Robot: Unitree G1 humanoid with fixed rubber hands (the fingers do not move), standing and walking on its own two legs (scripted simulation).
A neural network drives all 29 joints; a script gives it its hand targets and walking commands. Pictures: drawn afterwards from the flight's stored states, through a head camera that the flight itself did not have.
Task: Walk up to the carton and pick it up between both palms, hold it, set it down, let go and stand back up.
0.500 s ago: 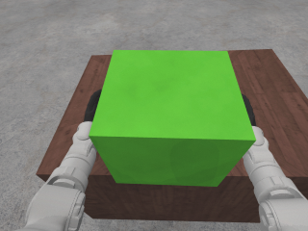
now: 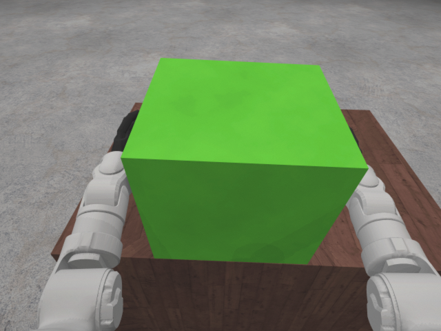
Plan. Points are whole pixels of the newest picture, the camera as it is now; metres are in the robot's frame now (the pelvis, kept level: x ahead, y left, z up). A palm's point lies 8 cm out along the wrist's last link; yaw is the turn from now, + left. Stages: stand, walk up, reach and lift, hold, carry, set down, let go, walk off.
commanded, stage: reach and lift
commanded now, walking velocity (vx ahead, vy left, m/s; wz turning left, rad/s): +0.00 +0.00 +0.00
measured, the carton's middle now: (235, 163) +0.42 -0.01 +0.12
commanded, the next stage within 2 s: hold in 1.68 s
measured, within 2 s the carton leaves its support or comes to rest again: neither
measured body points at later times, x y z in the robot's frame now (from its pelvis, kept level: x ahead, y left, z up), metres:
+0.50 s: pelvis +0.00 +0.00 +0.00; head -0.04 +0.01 +0.45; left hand +0.38 +0.19 +0.19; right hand +0.37 -0.22 +0.17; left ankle +0.00 +0.11 -0.75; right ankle +0.02 -0.10 -0.75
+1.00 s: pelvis -0.01 +0.00 +0.00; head -0.07 +0.01 +0.45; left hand +0.37 +0.21 +0.21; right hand +0.37 -0.20 +0.20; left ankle +0.00 +0.11 -0.75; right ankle +0.02 -0.10 -0.75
